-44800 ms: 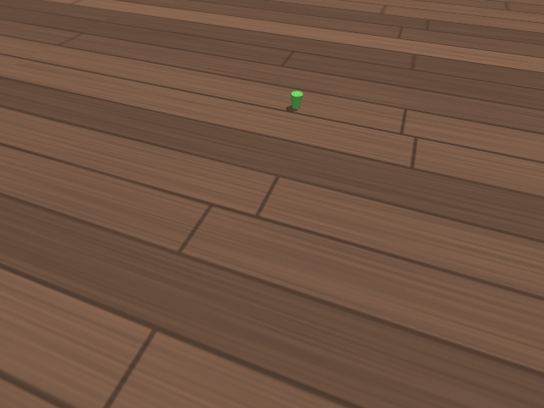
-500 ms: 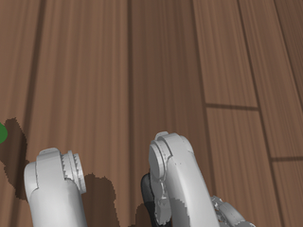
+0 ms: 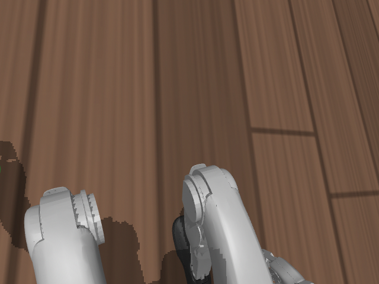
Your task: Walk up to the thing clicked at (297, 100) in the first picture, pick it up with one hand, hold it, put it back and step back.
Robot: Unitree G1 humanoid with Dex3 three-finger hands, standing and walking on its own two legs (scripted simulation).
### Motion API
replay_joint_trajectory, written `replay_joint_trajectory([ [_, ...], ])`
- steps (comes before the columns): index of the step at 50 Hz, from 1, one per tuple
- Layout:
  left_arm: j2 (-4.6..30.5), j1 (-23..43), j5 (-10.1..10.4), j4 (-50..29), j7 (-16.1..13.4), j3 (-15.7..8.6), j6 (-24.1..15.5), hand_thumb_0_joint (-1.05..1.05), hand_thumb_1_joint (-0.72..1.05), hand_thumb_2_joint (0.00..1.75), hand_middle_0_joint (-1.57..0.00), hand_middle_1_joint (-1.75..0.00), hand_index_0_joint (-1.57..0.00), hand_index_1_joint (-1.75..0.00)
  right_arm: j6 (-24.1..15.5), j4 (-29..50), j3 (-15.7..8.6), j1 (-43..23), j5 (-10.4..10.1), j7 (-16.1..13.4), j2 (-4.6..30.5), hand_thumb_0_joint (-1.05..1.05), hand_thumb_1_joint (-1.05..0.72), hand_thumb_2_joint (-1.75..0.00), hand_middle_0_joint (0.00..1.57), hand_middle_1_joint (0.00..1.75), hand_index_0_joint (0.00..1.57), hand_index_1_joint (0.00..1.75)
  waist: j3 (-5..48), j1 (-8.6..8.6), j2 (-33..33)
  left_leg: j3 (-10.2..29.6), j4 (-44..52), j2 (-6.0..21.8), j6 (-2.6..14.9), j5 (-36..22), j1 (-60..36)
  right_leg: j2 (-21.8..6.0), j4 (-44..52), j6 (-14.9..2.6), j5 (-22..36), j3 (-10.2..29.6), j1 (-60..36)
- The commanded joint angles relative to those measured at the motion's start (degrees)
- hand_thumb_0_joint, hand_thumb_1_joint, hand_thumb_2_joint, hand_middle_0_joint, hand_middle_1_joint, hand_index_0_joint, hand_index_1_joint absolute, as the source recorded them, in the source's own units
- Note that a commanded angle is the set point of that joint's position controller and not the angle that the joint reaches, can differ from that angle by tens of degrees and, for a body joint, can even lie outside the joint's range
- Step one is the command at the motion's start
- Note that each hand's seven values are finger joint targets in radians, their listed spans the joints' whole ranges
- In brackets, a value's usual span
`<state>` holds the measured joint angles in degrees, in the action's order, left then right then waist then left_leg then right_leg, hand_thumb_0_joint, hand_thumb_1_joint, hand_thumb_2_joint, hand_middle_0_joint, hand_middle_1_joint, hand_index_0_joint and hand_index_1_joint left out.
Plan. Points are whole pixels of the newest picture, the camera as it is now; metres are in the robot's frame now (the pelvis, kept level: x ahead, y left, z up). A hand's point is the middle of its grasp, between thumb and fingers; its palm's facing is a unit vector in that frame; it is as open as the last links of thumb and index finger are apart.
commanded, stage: open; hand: left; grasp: from above
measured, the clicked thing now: out of the picture +0.38 +0.36 -0.24
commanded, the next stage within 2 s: withdraw in 0.24 s
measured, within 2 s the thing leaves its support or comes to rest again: neither
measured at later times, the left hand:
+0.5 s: hand out of the picture +0.38 +0.37 -0.20, palm faces -0.40 -0.16 -0.90, open 13.8 cm
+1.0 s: hand out of the picture +0.36 +0.38 -0.02, palm faces -0.48 -0.13 -0.87, open 14.1 cm
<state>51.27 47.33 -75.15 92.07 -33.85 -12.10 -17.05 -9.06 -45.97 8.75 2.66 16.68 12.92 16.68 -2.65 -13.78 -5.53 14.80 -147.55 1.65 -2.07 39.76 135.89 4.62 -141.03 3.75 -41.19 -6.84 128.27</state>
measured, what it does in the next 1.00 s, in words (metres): rises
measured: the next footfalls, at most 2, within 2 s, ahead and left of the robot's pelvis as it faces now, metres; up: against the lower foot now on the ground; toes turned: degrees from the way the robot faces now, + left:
none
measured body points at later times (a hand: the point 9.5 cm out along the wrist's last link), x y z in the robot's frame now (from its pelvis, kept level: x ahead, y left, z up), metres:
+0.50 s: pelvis +0.00 +0.00 +0.00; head +0.22 +0.12 +0.37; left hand +0.40 +0.37 -0.15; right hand +0.11 -0.27 -0.08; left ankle +0.07 +0.14 -0.26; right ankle +0.10 -0.12 -0.25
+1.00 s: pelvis -0.01 -0.01 +0.09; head +0.18 +0.06 +0.49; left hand +0.38 +0.39 +0.03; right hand +0.14 -0.26 -0.03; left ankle +0.07 +0.14 -0.26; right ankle +0.10 -0.13 -0.26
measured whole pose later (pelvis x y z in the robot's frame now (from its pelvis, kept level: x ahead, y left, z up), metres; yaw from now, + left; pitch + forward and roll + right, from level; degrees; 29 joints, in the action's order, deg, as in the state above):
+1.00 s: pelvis -0.01 -0.01 +0.09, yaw +6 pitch +32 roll -7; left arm 42.8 42.0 -63.5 64.9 -6.8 -4.1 -12.4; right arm -0.8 -39.8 0.9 5.6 4.7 8.1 16.4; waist 7.1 -6.1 1.1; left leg 8.0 -128.0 2.5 -0.7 36.7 123.9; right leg 2.2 -125.0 2.4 -39.3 -3.0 118.3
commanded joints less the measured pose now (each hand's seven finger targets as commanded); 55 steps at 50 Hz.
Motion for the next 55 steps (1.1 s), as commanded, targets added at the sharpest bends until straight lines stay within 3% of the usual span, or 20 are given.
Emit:
replay_joint_trajectory([
  [1,16.0,12.3,1.6,-7.7,-1.9,-2.1,-0.2,0.0,-0.51,0.98,-0.06,-1.05,-0.08,-1.04,-0.5,1.2,-5.1,7.5,-0.9,-0.2,16.8,0.0,-0.89,-0.9,0.2,0.3,0.2,0.3,34.8,0.62,24.0,-8.3,15.1,0.5,2.37,-10.6,-29.2,1.2,12.8,-4.74,15.2,-7.2,-15.1],
  [4,14.4,11.9,1.6,-6.9,-1.5,-1.3,-0.1,0.0,-0.49,0.98,-0.06,-1.05,-0.08,-1.04,-0.5,0.9,-5.1,8.2,-0.9,0.3,16.7,0.0,-0.89,-0.9,0.2,0.3,0.2,0.3,34.5,-0.03,24.2,-8.5,14.8,0.5,2.39,-10.7,-29.0,1.2,12.7,-4.64,15.2,-7.2,-15.3],
  [5,14.4,11.3,2.3,-7.7,-1.5,-1.9,-0.2,0.0,-0.5,0.98,-0.06,-1.05,-0.08,-1.03,-0.2,1.1,-5.1,7.9,-1.1,0.2,16.6,0.0,-0.89,-0.9,0.2,0.3,0.2,0.3,35.4,0.63,24.2,-8.3,15.7,0.4,2.41,-10.5,-29.2,1.3,13.2,-4.67,14.9,-7.2,-15.7],
  [10,14.8,12.2,1.9,-7.1,-1.4,-1.4,-0.5,0.0,-0.5,1.01,-0.07,-1.05,-0.08,-1.04,0.4,1.3,-5.0,7.7,-1.3,0.1,16.6,0.0,-0.89,-0.9,0.2,0.3,0.2,0.3,34.2,0.24,23.3,-8.4,15.3,0.4,2.62,-9.2,-27.6,1.2,13.4,-4.74,14.0,-7.0,-15.2],
  [12,16.9,12.5,1.4,-7.7,-1.6,-3.0,-0.9,0.0,-0.49,1.03,-0.07,-1.06,-0.08,-1.05,0.4,2.1,-5.2,7.5,-1.2,-0.1,17.2,0.0,-0.88,-0.89,0.2,0.3,0.2,0.3,34.4,0.08,23.0,-8.3,15.2,0.5,2.67,-8.9,-27.8,1.3,13.5,-4.77,13.7,-7.0,-15.5],
  [15,16.8,11.8,1.1,-6.8,-1.6,-2.9,-1.2,0.0,-0.48,1.01,-0.07,-1.06,-0.08,-1.05,0.7,2.1,-5.4,7.2,-1.2,-0.4,16.9,0.0,-0.88,-0.89,0.2,0.3,0.2,0.3,34.4,0.38,22.4,-8.4,15.1,0.6,2.74,-7.7,-27.0,1.5,14.2,-4.82,12.4,-6.3,-15.6],
  [17,14.0,12.9,1.2,-6.4,-1.4,-0.6,-1.4,0.0,-0.47,1.01,-0.07,-1.07,-0.08,-1.05,0.6,2.0,-5.0,7.1,-1.0,-0.4,16.4,0.0,-0.88,-0.89,0.2,0.3,0.2,0.3,33.5,-0.47,22.6,-8.3,15.2,0.5,2.71,-7.5,-27.0,1.4,14.0,-4.68,12.4,-6.9,-14.6],
  [18,15.6,13.2,1.1,-5.1,-1.5,-1.5,-1.3,0.0,-0.48,0.95,-0.06,-1.05,-0.09,-1.01,0.4,2.2,-5.1,7.0,-0.9,-0.5,17.0,0.0,-0.89,-0.89,0.2,0.3,0.2,0.3,32.8,-0.87,21.3,-8.1,14.9,0.6,2.76,-6.9,-26.8,1.3,13.8,-4.74,11.9,-7.0,-13.8],
  [22,17.1,14.9,0.5,-9.3,-1.6,-1.9,-2.0,0.0,-0.5,0.95,-0.06,-1.03,-0.09,-1.01,0.0,2.2,-5.4,7.1,-1.1,-0.5,17.3,0.0,-0.9,-0.9,0.2,0.3,0.2,0.3,34.5,-0.12,24.8,-8.3,15.3,0.5,2.31,-8.4,-29.5,1.2,13.1,-4.74,12.9,-7.3,-14.2],
  [26,16.9,10.4,1.5,-17.4,-1.0,-4.2,-0.3,0.0,-0.5,0.96,-0.06,-1.03,-0.08,-1.0,0.6,2.4,-7.1,7.1,-2.1,-0.4,16.3,0.0,-0.9,-0.9,0.2,0.3,0.2,0.3,41.1,3.55,30.2,-9.3,17.9,0.3,1.64,-10.7,-34.5,0.8,13.1,-5.2,14.4,-6.6,-15.2],
  [28,16.9,8.7,3.4,-24.4,-0.3,-5.7,1.4,0.0,-0.51,0.97,-0.06,-1.02,-0.08,-1.0,1.2,3.3,-8.8,6.9,-3.4,-0.3,15.7,0.0,-0.9,-0.9,0.2,0.3,0.2,0.3,45.2,5.46,31.9,-10.1,19.4,0.2,1.56,-11.6,-36.0,0.4,14.3,-5.6,15.4,-5.3,-16.5],
  [30,14.5,6.7,5.4,-30.7,1.6,-4.6,3.5,0.0,-0.52,0.97,-0.06,-1.01,-0.08,-1.0,2.1,3.7,-10.6,6.7,-5.3,-0.6,14.7,0.0,-0.9,-0.9,0.2,0.3,0.2,0.3,47.8,7.6,33.1,-11.2,21.2,0.1,1.47,-13.0,-37.8,-0.1,15.5,-5.81,16.6,-4.0,-16.6],
  [31,13.3,7.7,6.2,-33.6,3.0,-3.5,4.4,0.0,-0.51,0.97,-0.07,-1.01,-0.08,-0.99,2.6,3.8,-11.4,7.0,-6.2,-0.7,14.4,0.0,-0.9,-0.9,0.2,0.3,0.2,0.3,49.4,7.7,33.3,-11.4,22.0,0.1,1.54,-12.9,-38.6,-0.2,16.3,-5.87,16.5,-3.5,-16.2],
  [33,12.6,10.0,7.4,-38.1,6.0,-2.4,6.2,0.0,-0.51,0.96,-0.07,-1.0,-0.08,-0.99,3.8,3.8,-13.2,8.8,-8.1,-1.3,14.2,0.0,-0.9,-0.9,0.2,0.3,0.2,0.3,50.8,7.32,32.0,-11.7,23.6,0.2,1.96,-12.6,-39.3,-0.5,19.0,-5.74,16.6,-2.4,-17.5],
  [36,6.9,10.9,8.4,-39.1,11.6,2.2,8.8,0.0,-0.53,0.98,-0.07,-1.0,-0.08,-1.0,5.5,3.4,-14.4,12.6,-10.0,-1.9,13.1,0.0,-0.9,-0.9,0.2,0.3,0.2,0.3,49.6,5.82,24.7,-11.9,25.5,-0.1,3.13,-12.4,-38.7,-0.4,23.8,-5.29,16.9,-1.4,-20.8],
  [42,3.4,4.4,11.6,-33.7,22.7,5.7,9.0,0.0,-0.53,0.99,-0.08,-1.01,-0.08,-1.01,7.7,6.5,-13.9,12.4,-12.0,-4.0,11.3,0.0,-0.91,-0.9,0.2,0.3,0.2,0.3,39.5,5.86,10.9,-11.6,29.3,-0.8,4.77,-7.4,-31.6,-0.5,29.9,-5.28,10.8,-0.1,-25.0],
  [43,5.3,4.2,12.0,-33.6,23.8,4.6,8.4,0.0,-0.54,0.99,-0.08,-1.01,-0.08,-1.01,7.9,8.3,-13.5,10.9,-12.2,-4.3,11.5,0.0,-0.91,-0.9,0.2,0.3,0.2,0.3,38.4,6.15,8.9,-11.8,29.4,-0.9,5.05,-6.9,-29.7,-0.5,30.5,-5.24,10.0,0.4,-26.3],
  [46,3.8,4.6,12.8,-32.6,26.3,6.0,6.0,0.0,-0.53,0.99,-0.08,-1.01,-0.08,-1.01,8.2,7.6,-12.3,11.4,-12.5,-5.4,11.0,0.0,-0.91,-0.9,0.2,0.3,0.2,0.3,34.8,6.11,7.1,-12.0,30.3,-1.2,4.99,-5.8,-29.0,-0.7,31.9,-5.55,8.1,0.8,-25.5],
  [51,6.1,8.9,10.8,-32.9,25.5,4.9,-1.3,0.0,-0.53,0.98,-0.09,-1.0,-0.09,-0.99,8.0,7.1,-11.0,10.4,-12.2,-6.5,10.8,0.0,-0.91,-0.9,0.2,0.3,0.2,0.3,36.0,6.71,12.4,-11.7,31.6,-0.9,3.94,-4.1,-32.3,-0.9,29.9,-5.91,6.6,0.5,-22.1],
  [55,6.5,14.2,7.1,-29.9,19.8,5.4,-5.1,0.0,-0.54,0.99,-0.07,-1.01,-0.08,-1.01,8.2,6.2,-10.2,10.3,-10.6,-6.6,11.6,0.0,-0.9,-0.9,0.2,0.3,0.2,0.3,37.3,5.09,15.6,-11.7,29.9,-0.7,3.38,-5.9,-34.5,-0.9,28.3,-5.93,8.0,-0.4,-19.0],
])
